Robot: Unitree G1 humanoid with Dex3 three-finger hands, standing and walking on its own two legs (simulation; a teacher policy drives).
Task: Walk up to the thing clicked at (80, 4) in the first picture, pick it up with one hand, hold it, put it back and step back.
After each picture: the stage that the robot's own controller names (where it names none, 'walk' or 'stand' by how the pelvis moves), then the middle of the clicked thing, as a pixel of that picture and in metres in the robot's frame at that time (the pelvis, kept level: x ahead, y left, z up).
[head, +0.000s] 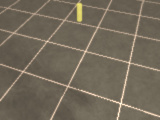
stand; (79, 12) +1.97 +0.03 -0.66
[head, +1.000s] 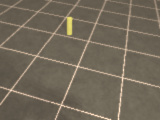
walk; (69, 26) +1.86 +0.08 -0.65
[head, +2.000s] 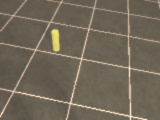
walk; (55, 40) +1.24 +0.20 -0.65
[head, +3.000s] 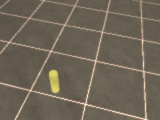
walk; (54, 82) +0.76 +0.20 -0.65
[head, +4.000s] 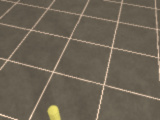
walk; (55, 117) +0.45 +0.19 -0.65
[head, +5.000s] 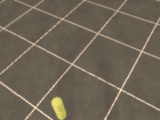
stand; (59, 109) +0.46 +0.22 -0.60
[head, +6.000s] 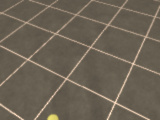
stand; out of the picture +0.42 +0.22 -0.65
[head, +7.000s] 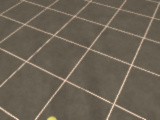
stand; out of the picture +0.41 +0.22 -0.66
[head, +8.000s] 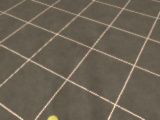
stand; out of the picture +0.41 +0.22 -0.66
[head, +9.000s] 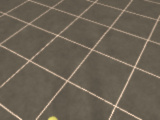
stand; out of the picture +0.41 +0.22 -0.66
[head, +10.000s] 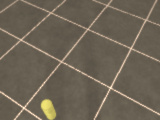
go down; (49, 110) +0.42 +0.22 -0.63
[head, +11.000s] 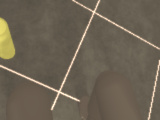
go down; (2, 41) +0.50 +0.24 -0.23
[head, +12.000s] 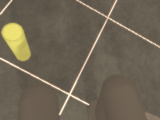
close in; (19, 45) +0.50 +0.22 -0.25
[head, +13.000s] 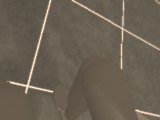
close in; out of the picture +0.50 +0.28 -0.17
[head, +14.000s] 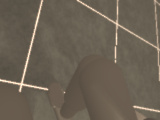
close; out of the picture +0.48 +0.28 -0.17
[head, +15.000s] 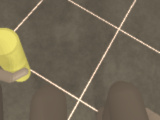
lift; (13, 61) +0.38 +0.23 -0.04
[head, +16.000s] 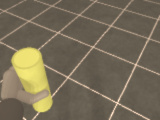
hold; (36, 84) +0.31 +0.16 +0.08
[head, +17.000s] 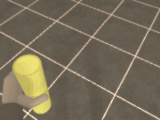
hold; (35, 88) +0.32 +0.17 +0.03
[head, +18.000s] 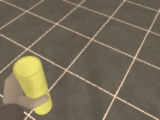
hold; (36, 89) +0.31 +0.17 +0.03
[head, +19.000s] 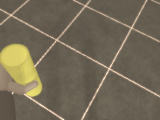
crouch; (25, 75) +0.37 +0.19 -0.02
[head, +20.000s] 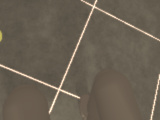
lower; out of the picture +0.51 +0.23 -0.05
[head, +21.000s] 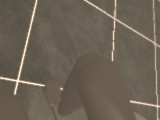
lower; out of the picture +0.48 +0.29 -0.17
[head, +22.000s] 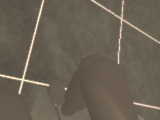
lower; out of the picture +0.48 +0.28 -0.18
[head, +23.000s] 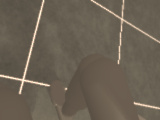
lower; out of the picture +0.47 +0.27 -0.17
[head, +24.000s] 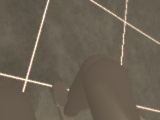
lower; out of the picture +0.46 +0.27 -0.17
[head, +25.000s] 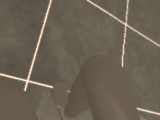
draw back; out of the picture +0.47 +0.26 -0.17
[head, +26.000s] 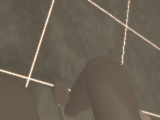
stand; out of the picture +0.46 +0.26 -0.18
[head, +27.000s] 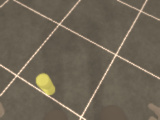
stand; (46, 85) +0.43 +0.19 -0.46
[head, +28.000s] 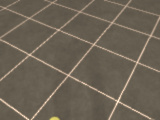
stand; out of the picture +0.39 +0.18 -0.60
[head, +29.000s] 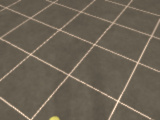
stand; out of the picture +0.40 +0.19 -0.60
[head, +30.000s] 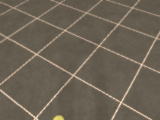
stand; out of the picture +0.40 +0.18 -0.63
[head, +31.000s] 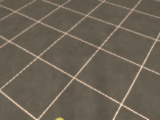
stand; out of the picture +0.40 +0.19 -0.66
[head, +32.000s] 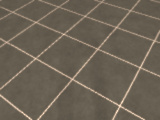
stand; out of the picture +0.38 +0.19 -0.66
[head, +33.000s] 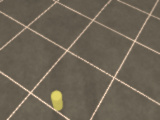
walk; (57, 101) +0.44 +0.13 -0.63
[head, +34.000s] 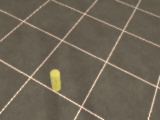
walk; (55, 81) +0.63 +0.18 -0.64
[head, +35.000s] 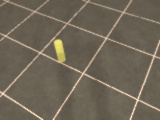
stand; (60, 51) +0.98 +0.26 -0.62
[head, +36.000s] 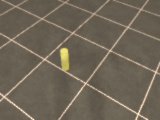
stand; (64, 59) +0.98 +0.17 -0.64
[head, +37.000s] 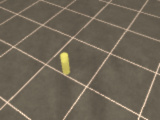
stand; (65, 64) +0.99 +0.18 -0.66
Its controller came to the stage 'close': yes
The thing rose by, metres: 0.68
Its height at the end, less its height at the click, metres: +0.00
